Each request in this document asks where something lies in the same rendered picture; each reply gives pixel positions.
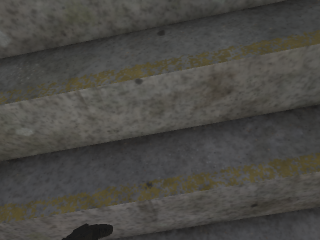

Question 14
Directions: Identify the robot left hand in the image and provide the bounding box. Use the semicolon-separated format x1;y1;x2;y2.
62;223;113;240

